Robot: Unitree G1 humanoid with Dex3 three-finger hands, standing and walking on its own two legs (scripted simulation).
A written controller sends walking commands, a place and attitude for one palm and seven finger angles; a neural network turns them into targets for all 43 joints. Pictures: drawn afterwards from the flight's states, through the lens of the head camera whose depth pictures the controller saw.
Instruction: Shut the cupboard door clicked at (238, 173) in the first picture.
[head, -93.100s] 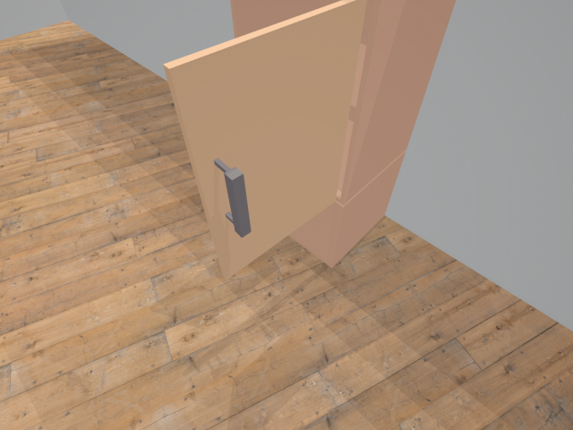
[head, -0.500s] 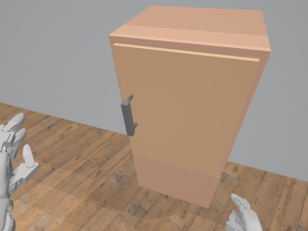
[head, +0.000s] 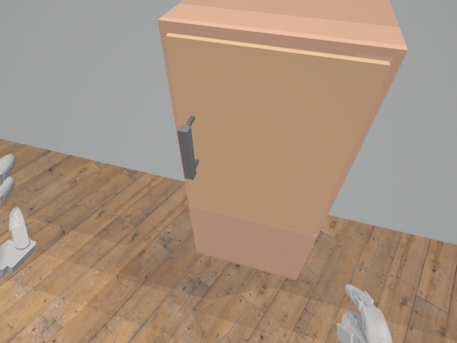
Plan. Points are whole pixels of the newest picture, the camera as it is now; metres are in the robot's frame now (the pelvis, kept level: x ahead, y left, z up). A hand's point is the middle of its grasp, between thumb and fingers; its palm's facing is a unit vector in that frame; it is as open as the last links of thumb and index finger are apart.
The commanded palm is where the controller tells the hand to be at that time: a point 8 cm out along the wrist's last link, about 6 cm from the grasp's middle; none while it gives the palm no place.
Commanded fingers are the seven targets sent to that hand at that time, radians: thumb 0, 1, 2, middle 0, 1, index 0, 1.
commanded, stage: step back with the hand held close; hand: left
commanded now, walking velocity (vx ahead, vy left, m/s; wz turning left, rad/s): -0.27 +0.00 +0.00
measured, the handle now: (190, 148) +0.59 +0.14 -0.03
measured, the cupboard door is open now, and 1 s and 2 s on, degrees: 0 0 0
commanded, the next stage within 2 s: stop stepping back and stand still in 0.96 s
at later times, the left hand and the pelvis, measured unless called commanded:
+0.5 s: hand out of the picture +0.14 +0.27 +0.17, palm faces +0.46 -0.75 -0.47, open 7.4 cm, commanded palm +0.07 +0.30 +0.18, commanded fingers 0.00 0.90 0.90 -0.20 -0.30 -0.20 -0.30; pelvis -0.06 -0.01 -0.01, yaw +3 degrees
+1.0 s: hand out of the picture +0.07 +0.27 +0.17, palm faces +0.46 -0.79 -0.41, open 7.4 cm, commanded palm +0.01 +0.30 +0.18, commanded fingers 0.00 0.90 0.90 -0.20 -0.30 -0.20 -0.30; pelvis -0.13 +0.00 +0.00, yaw +1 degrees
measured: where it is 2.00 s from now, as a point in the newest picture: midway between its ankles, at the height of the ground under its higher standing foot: outside the picture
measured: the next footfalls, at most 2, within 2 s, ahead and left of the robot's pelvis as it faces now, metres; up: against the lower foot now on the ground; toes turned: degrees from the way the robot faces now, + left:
right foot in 1.02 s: -0.22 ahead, -0.13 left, +0.00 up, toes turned +1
left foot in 1.30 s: -0.03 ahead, +0.10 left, +0.00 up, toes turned -1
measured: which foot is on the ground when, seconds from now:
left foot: down 0.00-1.00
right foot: down 0.00-0.76, up 0.78-1.00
